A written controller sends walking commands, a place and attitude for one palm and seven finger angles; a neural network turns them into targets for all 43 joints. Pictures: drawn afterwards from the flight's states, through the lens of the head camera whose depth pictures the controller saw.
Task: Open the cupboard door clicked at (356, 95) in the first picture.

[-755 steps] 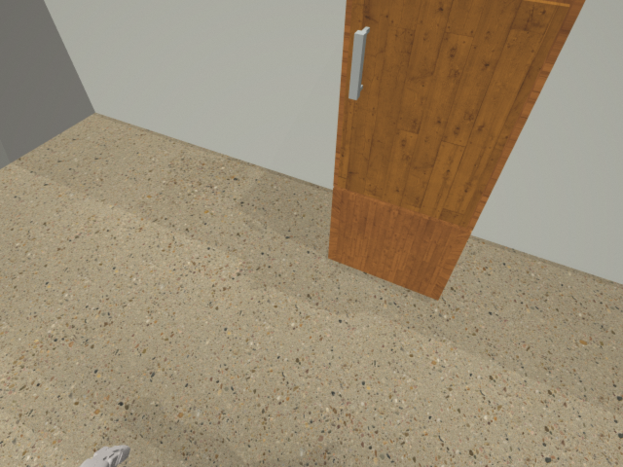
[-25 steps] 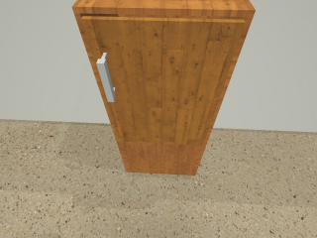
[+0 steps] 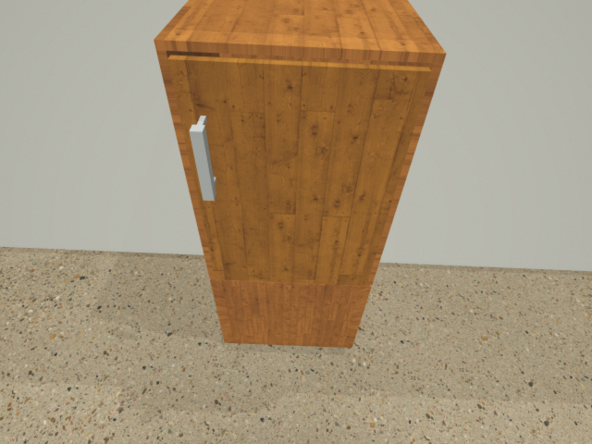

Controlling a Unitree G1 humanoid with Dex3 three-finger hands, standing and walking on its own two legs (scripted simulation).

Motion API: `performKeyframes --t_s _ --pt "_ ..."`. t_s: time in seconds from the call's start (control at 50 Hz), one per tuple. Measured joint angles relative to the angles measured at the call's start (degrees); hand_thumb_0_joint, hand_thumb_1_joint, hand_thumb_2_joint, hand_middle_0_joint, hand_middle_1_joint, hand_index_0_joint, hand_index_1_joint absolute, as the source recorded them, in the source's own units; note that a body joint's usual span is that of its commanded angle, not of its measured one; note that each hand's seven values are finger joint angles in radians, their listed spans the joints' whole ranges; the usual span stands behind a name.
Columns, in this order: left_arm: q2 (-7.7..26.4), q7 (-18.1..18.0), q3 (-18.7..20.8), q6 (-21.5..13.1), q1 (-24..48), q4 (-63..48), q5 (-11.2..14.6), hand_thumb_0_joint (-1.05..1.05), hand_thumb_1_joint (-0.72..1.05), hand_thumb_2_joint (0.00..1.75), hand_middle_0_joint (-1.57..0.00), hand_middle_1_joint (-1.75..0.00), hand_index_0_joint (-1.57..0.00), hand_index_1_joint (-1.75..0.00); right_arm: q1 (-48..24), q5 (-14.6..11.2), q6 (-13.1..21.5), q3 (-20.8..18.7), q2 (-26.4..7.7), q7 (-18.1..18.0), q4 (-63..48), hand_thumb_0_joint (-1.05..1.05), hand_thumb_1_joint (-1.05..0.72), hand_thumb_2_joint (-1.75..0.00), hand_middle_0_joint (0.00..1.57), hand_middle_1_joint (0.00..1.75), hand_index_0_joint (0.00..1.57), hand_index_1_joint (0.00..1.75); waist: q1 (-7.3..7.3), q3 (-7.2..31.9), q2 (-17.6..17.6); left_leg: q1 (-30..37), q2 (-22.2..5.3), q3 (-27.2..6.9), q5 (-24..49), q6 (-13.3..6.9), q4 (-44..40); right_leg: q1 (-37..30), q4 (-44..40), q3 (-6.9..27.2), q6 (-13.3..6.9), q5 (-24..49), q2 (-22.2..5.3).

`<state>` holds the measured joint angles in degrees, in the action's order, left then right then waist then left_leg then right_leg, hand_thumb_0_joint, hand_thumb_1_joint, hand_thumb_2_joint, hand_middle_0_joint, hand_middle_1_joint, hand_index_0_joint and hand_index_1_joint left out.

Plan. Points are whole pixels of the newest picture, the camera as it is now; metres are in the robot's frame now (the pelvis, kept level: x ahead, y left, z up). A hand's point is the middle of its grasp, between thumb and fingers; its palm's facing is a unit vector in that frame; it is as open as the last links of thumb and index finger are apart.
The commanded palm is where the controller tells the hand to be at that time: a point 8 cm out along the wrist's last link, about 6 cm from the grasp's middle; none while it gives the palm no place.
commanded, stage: look again from close up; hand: left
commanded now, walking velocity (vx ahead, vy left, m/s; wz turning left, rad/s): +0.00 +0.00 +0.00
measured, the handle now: (206, 159) +0.58 +0.20 +0.08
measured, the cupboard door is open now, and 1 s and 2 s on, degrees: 0 0 0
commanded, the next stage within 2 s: raise the hand with hooked fingers in 0.24 s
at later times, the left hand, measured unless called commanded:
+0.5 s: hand out of the picture +0.12 +0.21 -0.05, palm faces +0.29 -0.95 -0.13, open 7.6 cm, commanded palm +0.08 +0.26 -0.05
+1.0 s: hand (116, 421) +0.15 +0.22 +0.01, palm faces +0.07 -0.99 -0.11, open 10.1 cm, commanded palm +0.13 +0.29 +0.00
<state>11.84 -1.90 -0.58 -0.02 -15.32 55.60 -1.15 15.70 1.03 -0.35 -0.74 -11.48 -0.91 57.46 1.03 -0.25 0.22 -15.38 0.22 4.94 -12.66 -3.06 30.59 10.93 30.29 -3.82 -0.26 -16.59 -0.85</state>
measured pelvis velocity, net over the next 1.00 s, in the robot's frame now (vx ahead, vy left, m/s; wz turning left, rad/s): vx -0.03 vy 0.00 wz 0.11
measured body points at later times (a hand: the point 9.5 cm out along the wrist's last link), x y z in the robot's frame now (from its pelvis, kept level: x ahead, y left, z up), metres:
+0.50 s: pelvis -0.03 +0.02 -0.01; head -0.04 +0.02 +0.44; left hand +0.10 +0.26 -0.04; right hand +0.06 -0.22 -0.12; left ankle +0.05 +0.09 -0.73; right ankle +0.00 -0.11 -0.73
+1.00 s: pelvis -0.03 +0.00 -0.08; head +0.00 +0.03 +0.37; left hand +0.14 +0.27 +0.02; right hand +0.20 -0.19 -0.13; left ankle +0.05 +0.08 -0.73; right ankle +0.00 -0.11 -0.73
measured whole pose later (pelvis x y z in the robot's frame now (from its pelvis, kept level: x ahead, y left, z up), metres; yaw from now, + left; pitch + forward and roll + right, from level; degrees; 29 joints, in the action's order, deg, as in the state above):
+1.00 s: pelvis -0.03 +0.00 -0.08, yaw +6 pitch +8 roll -5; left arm 17.8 16.3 9.4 -25.5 -23.0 -7.3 15.6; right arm 11.1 -2.3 13.4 3.4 -14.5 -3.4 30.4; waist -1.9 4.7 -2.2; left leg -49.6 1.8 -3.6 -23.3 -3.4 64.6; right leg 40.7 60.7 -6.8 -1.5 -28.7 2.8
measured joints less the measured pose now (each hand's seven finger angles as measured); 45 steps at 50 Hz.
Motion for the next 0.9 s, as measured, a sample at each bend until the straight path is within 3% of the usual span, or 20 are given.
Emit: performKeyframes --t_s 0.36,0.38,0.4,0.44,0.48,0.52,0.58,0.62,0.66,0.7,0.74,0.78,0.82,0.9 --pt "-1.33 -0.35 -0.2 0.21 -4.91 3.65 -0.55 0.01 0.91 0.9 -0.2 -0.3 -0.2 -0.29 0.24 -0.37 -0.5 0.02 1.38 0.46 2.76 0.0 -0.91 -0.9 0.21 0.3 0.2 0.3 -1.0 -1.09 0.27 -1.11 0.96 0.27 3.92 -0.99 -3.87 1.04 -3.83 0.06 1.27 4.18 -0.84" --pt "-1.57 -0.36 0.69 3.74 -7.94 -5.25 2.08 0.01 0.9 0.9 -0.2 -0.3 -0.2 -0.3 1.1 -1.31 -0.02 0.6 1.16 -0.05 0.23 0.0 -0.91 -0.9 0.21 0.3 0.2 0.3 -0.69 -1.84 0.18 -1.5 0.95 0.11 3.65 -1.11 -2.89 1.23 -3.07 -0.18 1.3 3.98 -0.88" --pt "-1.47 -0.83 1.44 5.32 -11.64 -16.78 4.18 0.01 0.9 0.9 -0.2 -0.3 -0.2 -0.3 2.55 -2.37 2.65 1.41 0.99 -1.11 -2.38 0.0 -0.91 -0.9 0.21 0.3 0.2 0.3 -0.89 -2.2 0.46 -1.76 1.21 0.05 3.46 -1.26 -2.23 1.93 -1.32 -0.06 0.82 2.72 -1.03" --pt "-0.67 -3.7 1.34 1.74 -15.8 -33.75 6.49 0.02 0.89 0.89 -0.21 -0.31 -0.2 -0.3 4.59 -3.83 8.9 2.19 0.61 -2.76 -5.43 0.01 -0.91 -0.9 0.21 0.3 0.2 0.3 -1.21 -0.85 0.85 -3.15 2.11 -0.3 3.05 -0.94 -1.13 4.37 2.8 0.75 -0.4 -1.4 -1.11" --pt "-0.79 -5.16 1.22 -0.66 -15.28 -44.93 9.3 0.02 0.88 0.88 -0.21 -0.32 -0.2 -0.31 4.59 -4.83 12.37 2.21 -0.41 -3.23 -8.66 0.01 -0.91 -0.9 0.21 0.3 0.2 0.3 -0.35 0.1 0.13 -4.87 3.13 -1.24 2.46 -0.8 0.8 6.0 5.55 1.51 -0.88 -3.07 -0.86" --pt "-1.53 -4.3 1.37 -5.27 -11.74 -50.69 10.64 0.02 0.85 0.87 -0.21 -0.33 -0.2 -0.33 2.9 -4.66 14.56 2.0 -1.98 -3.26 -11.46 0.01 -0.91 -0.9 0.21 0.3 0.2 0.3 0.93 0.99 -1.58 -7.75 3.66 -2.35 0.85 -0.69 4.33 7.82 7.69 1.82 -0.29 -3.19 -0.42" --pt "-1.95 0.7 3.34 -16.03 -4.34 -50.33 11.77 0.01 0.8 0.85 -0.21 -0.36 -0.2 -0.36 -1.25 -3.05 15.6 1.3 -3.3 -2.12 -15.26 0.01 -0.91 -0.9 0.21 0.3 0.2 0.3 1.94 4.1 -2.73 -15.78 3.57 -2.73 -3.94 0.33 11.92 15.24 14.43 2.16 0.0 -6.78 0.1" --pt "-1.42 6.63 5.12 -23.24 -0.79 -48.04 12.74 0.01 0.77 0.84 -0.21 -0.39 -0.21 -0.39 -3.91 -2.23 15.47 0.63 -3.19 -0.81 -18.36 0.01 -0.9 -0.9 0.21 0.3 0.2 0.3 1.59 5.77 -1.83 -21.69 2.82 -2.2 -5.67 0.82 17.19 21.39 19.91 2.67 -0.18 -8.74 0.76" --pt "-0.27 13.55 6.41 -27.13 0.29 -46.44 13.4 0.01 0.72 0.82 -0.21 -0.42 -0.21 -0.41 -5.71 -2.1 14.81 0.04 -3.3 0.45 -22.6 0.01 -0.9 -0.9 0.21 0.3 0.21 0.3 1.09 5.6 -0.71 -25.76 2.23 -2.28 -4.55 0.31 21.95 25.46 24.23 2.81 -0.3 -7.02 1.62" --pt "1.22 18.92 7.13 -26.21 -1.48 -45.98 13.87 0.0 0.68 0.8 -0.22 -0.44 -0.21 -0.44 -6.37 -2.91 13.82 -0.26 -3.49 0.78 -26.42 0.01 -0.9 -0.9 0.21 0.3 0.21 0.3 0.5 5.51 0.48 -28.45 1.73 -2.38 -5.11 -1.16 26.28 28.08 28.29 2.75 -0.17 -7.58 2.29" --pt "2.29 21.42 7.73 -22.71 -4.96 -45.96 15.0 0.01 0.63 0.78 -0.22 -0.47 -0.22 -0.47 -6.02 -3.77 12.65 -0.28 -3.67 0.27 -29.33 0.01 -0.9 -0.9 0.21 0.3 0.21 0.3 -0.07 5.92 1.49 -30.07 1.6 -2.84 -7.51 -0.87 29.07 29.42 30.78 2.32 -0.42 -10.08 2.5" --pt "2.69 20.76 8.61 -19.6 -9.18 -47.71 16.17 0.01 0.59 0.76 -0.23 -0.5 -0.23 -0.5 -5.27 -3.99 12.04 -0.2 -3.95 -0.44 -31.45 0.01 -0.9 -0.9 0.21 0.3 0.21 0.3 -0.76 5.94 1.95 -30.88 1.61 -3.71 -8.76 -0.36 30.56 29.69 31.56 1.52 -0.89 -10.94 2.67" --pt "3.13 18.14 9.45 -18.82 -13.15 -52.03 16.5 0.01 0.54 0.74 -0.23 -0.53 -0.23 -0.53 -4.3 -3.68 12.21 -0.09 -4.09 -1.2 -32.48 0.01 -0.9 -0.9 0.21 0.3 0.2 0.3 -1.68 5.57 1.84 -31.28 1.55 -4.92 -9.04 -0.33 31.53 29.29 31.46 0.35 -1.11 -11.09 2.94" --pt "4.64 14.04 10.57 -24.46 -15.7 -61.59 16.59 0.02 0.44 0.7 -0.24 -0.59 -0.23 -0.59 -3.4 -2.95 13.51 1.28 -4.11 -2.13 -30.73 0.01 -0.9 -0.9 0.2 0.3 0.2 0.3 -3.34 5.29 0.6 -32.74 1.61 -7.36 -10.11 -0.23 33.31 29.13 31.08 -1.92 -1.31 -11.92 3.42"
